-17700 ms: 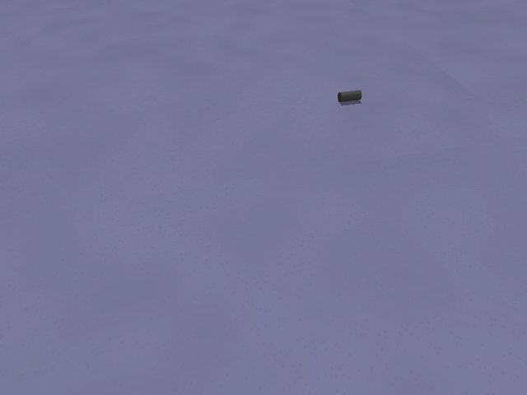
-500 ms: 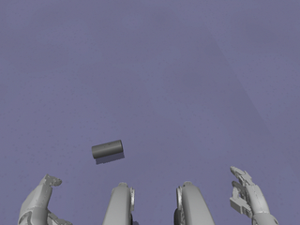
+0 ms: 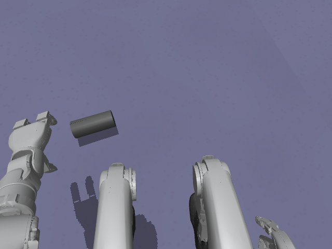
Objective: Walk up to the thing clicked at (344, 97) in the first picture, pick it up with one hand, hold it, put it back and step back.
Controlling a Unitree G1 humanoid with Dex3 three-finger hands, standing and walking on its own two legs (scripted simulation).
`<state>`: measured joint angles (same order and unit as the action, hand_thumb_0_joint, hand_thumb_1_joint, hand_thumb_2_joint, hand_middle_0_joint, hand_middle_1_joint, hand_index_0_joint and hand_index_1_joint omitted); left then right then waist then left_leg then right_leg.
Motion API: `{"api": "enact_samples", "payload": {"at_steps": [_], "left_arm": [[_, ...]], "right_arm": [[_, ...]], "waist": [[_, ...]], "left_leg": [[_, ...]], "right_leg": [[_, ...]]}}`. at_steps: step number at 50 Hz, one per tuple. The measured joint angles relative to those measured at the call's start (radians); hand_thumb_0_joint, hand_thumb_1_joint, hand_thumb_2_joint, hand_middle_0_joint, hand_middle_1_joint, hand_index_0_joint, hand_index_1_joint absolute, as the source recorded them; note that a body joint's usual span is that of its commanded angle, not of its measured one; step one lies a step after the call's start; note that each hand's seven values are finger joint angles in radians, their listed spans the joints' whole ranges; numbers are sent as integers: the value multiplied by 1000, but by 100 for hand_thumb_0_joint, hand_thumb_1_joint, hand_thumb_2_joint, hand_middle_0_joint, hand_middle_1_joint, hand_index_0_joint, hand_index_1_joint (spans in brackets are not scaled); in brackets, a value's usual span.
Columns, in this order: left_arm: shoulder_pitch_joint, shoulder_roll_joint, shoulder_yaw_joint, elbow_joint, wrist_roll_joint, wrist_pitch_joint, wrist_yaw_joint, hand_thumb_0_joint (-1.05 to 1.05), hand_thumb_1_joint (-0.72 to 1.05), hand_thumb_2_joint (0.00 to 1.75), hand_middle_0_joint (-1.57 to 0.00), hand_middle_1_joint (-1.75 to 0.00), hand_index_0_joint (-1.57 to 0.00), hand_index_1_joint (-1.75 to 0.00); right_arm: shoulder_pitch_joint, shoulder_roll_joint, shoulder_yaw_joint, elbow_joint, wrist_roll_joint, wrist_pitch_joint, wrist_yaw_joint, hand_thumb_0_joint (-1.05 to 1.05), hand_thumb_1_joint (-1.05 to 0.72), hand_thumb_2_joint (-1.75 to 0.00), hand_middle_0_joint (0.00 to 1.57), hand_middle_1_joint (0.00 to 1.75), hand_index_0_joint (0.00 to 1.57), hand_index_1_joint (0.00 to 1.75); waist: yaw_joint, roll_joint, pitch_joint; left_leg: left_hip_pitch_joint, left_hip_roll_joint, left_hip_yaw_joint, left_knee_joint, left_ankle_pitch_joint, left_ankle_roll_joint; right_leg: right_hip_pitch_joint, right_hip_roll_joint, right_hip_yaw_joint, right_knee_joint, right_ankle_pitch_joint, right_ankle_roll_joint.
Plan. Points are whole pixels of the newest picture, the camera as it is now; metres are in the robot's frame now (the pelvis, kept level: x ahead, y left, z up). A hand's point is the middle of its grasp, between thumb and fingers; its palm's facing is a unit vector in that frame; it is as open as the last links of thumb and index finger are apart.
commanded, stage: rise first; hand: left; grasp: from above
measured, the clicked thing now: (93, 124) +0.53 +0.26 -0.37
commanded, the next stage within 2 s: none
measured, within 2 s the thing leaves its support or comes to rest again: neither
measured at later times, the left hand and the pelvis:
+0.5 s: hand (60, 136) +0.44 +0.31 -0.21, palm faces -0.42 -0.12 -0.90, open 14.1 cm; pelvis +0.01 +0.02 -0.04, yaw -3 degrees
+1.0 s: hand (67, 132) +0.46 +0.31 -0.25, palm faces -0.42 -0.15 -0.90, open 14.0 cm; pelvis +0.02 +0.01 -0.06, yaw -4 degrees
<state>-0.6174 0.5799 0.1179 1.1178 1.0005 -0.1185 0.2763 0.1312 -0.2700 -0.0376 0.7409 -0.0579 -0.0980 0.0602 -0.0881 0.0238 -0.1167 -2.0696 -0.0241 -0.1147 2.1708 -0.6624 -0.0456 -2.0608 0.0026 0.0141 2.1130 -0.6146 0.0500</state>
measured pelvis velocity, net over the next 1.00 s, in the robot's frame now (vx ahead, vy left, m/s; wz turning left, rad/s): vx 0.02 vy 0.01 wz -0.06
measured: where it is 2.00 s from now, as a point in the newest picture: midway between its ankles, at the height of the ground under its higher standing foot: (163, 238)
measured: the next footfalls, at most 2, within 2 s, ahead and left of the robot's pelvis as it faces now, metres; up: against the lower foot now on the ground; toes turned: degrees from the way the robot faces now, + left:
none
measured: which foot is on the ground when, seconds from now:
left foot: down 0.00-1.00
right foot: down 0.00-1.00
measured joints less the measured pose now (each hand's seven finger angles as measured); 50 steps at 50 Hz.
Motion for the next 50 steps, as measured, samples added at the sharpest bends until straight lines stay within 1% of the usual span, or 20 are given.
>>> {"api": "enact_samples", "payload": {"at_steps": [3, 8, 11, 14, 16, 19, 23, 26, 32, 35, 43, 50], "left_arm": [[-32, 24, -2, 50, 53, -21, 22, -1, -46, 96, -16, -98, -15, -98], [-89, 52, -1, 131, 138, -46, 84, 0, -48, 98, -15, -96, -14, -97], [-126, 62, 4, 189, 173, -45, 125, 0, -49, 99, -14, -96, -13, -97], [-160, 66, 13, 240, 190, -30, 163, 0, -51, 100, -13, -96, -11, -97], [-179, 65, 16, 268, 188, -12, 183, 0, -52, 101, -12, -96, -11, -97], [-204, 60, 22, 301, 174, 17, 204, 0, -52, 101, -11, -97, -10, -98], [-232, 56, 27, 336, 158, 44, 216, 0, -52, 100, -11, -98, -10, -99], [-247, 56, 34, 352, 151, 53, 218, 0, -52, 99, -11, -99, -10, -100], [-267, 69, 56, 362, 151, 48, 218, 0, -52, 99, -11, -100, -10, -100], [-276, 79, 69, 365, 151, 45, 218, 0, -52, 99, -11, -101, -10, -101], [-280, 100, 74, 368, 155, 29, 208, 0, -52, 99, -11, -101, -11, -101], [-286, 116, 81, 376, 161, 11, 215, 0, -52, 98, -12, -101, -11, -101]], "right_arm": [[16, 0, 7, 11, -8, 10, 6, 1, -89, -89, 20, 30, 20, 30], [31, -7, 19, 28, -24, 19, 18, 1, -89, -89, 20, 30, 20, 30], [33, -11, 25, 35, -34, 21, 27, 0, -89, -89, 20, 30, 20, 30], [32, -12, 30, 37, -45, 18, 36, 0, -89, -89, 20, 30, 20, 30], [28, -9, 32, 38, -51, 15, 42, 0, -89, -89, 20, 30, 20, 30], [20, -2, 36, 39, -60, 7, 53, 0, -89, -89, 20, 30, 20, 30], [10, 9, 44, 39, -67, -4, 68, 0, -89, -89, 20, 30, 20, 30], [7, 13, 52, 39, -73, -9, 77, 0, -89, -89, 20, 30, 20, 30], [6, 14, 65, 40, -81, -13, 94, 0, -89, -89, 20, 30, 20, 30], [8, 12, 67, 40, -83, -12, 103, 0, -89, -89, 20, 30, 20, 30], [16, -3, 65, 40, -88, -4, 120, 0, -90, -89, 20, 30, 20, 30], [16, -14, 66, 40, -92, 1, 127, 0, -90, -89, 20, 30, 20, 30]], "waist": [[-22, -2, 3], [-50, -9, 1], [-63, -12, -5], [-74, -11, -9], [-79, -11, -8], [-86, -11, -5], [-95, -10, 2], [-100, -8, 8], [-110, -5, 26], [-114, -6, 32], [-117, -7, 48], [-122, -16, 56]], "left_leg": [[-30, -5, -6, 31, 2, 3], [-74, -13, -12, 72, -1, 5], [-100, -15, -13, 92, -6, 10], [-126, -17, -12, 110, -11, 16], [-139, -17, -10, 119, -16, 20], [-153, -16, -7, 129, -22, 25], [-166, -15, -6, 139, -32, 27], [-173, -13, -8, 148, -41, 27], [-184, -11, -15, 172, -59, 25], [-191, -10, -19, 183, -65, 22], [-208, -12, -26, 204, -72, 17], [-219, -12, -34, 220, -75, 13]], "right_leg": [[-21, -1, -3, 23, 0, 3], [-52, -2, -7, 51, -6, 1], [-72, -3, -7, 66, -12, -1], [-91, -3, -6, 78, -19, 0], [-102, -2, -4, 85, -23, 1], [-115, -2, -1, 93, -28, 5], [-128, -1, 0, 101, -36, 3], [-136, 0, -1, 109, -42, 7], [-148, 4, -4, 130, -55, 23], [-157, 5, -6, 139, -59, 26], [-174, 6, -11, 159, -64, 24], [-186, 8, -15, 172, -63, 26]]}}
